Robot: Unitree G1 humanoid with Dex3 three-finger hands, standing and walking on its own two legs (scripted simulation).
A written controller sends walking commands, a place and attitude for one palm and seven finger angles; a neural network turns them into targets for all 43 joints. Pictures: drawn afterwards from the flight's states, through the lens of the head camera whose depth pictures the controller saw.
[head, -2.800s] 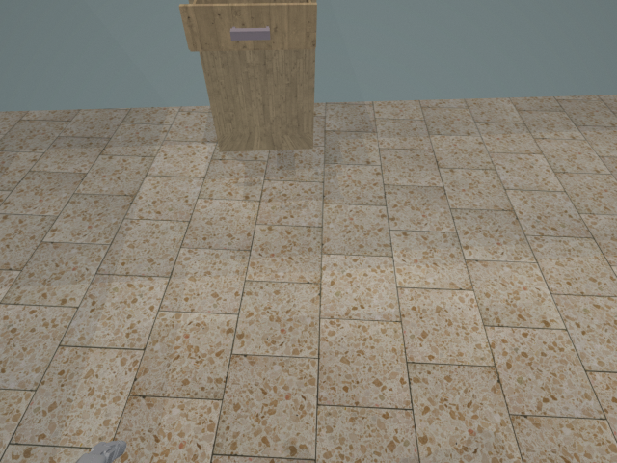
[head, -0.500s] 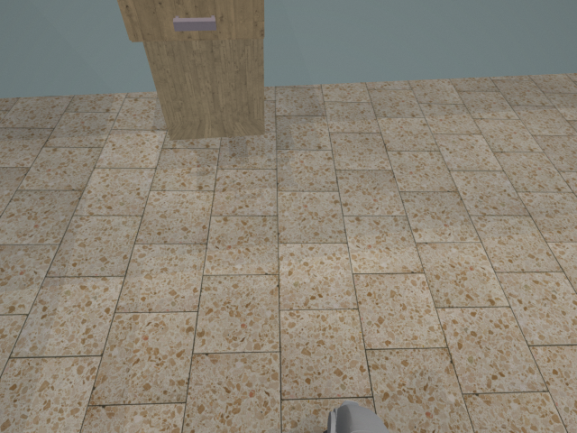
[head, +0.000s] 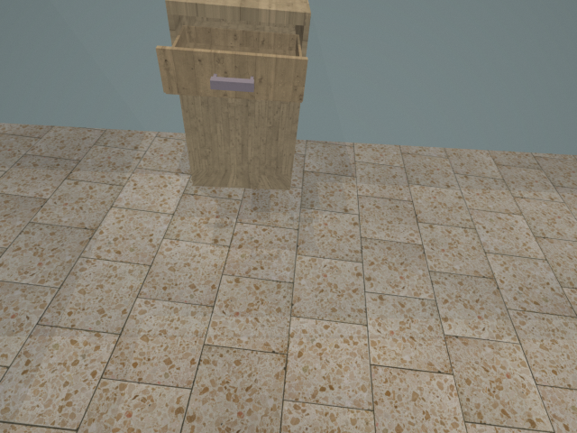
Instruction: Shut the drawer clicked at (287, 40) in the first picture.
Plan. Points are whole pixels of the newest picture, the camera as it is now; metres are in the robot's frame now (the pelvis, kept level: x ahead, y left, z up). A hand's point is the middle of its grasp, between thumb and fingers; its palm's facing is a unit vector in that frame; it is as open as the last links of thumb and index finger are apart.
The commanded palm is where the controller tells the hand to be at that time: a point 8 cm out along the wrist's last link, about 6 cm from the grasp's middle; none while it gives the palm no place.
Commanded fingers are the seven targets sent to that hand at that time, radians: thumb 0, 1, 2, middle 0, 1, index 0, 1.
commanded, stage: walk to a spot facing it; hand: left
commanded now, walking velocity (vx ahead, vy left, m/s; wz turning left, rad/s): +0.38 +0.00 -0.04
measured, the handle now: (233, 81) +1.07 +0.25 -0.03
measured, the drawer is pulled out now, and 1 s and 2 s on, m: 0.29 0.29 0.29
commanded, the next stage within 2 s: take the last steps up to it in 0.80 s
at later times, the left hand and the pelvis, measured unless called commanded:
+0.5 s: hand (212, 336) +0.32 +0.16 -0.16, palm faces -0.10 -0.97 -0.21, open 7.4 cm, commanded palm none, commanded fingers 0.00 0.90 0.90 -0.20 -0.30 -0.20 -0.30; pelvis +0.22 -0.03 +0.00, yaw -4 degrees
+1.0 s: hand (212, 319) +0.37 +0.17 -0.20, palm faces +0.14 -0.98 -0.12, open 7.4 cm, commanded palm none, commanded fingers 0.00 0.90 0.90 -0.20 -0.30 -0.20 -0.30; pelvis +0.42 +0.01 -0.01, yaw +4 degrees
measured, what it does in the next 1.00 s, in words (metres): walks ahead: right foot, then left foot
